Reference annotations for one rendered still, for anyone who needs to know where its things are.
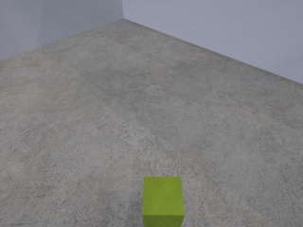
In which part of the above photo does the carton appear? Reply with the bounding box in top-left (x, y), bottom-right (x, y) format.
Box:
top-left (142, 177), bottom-right (185, 227)

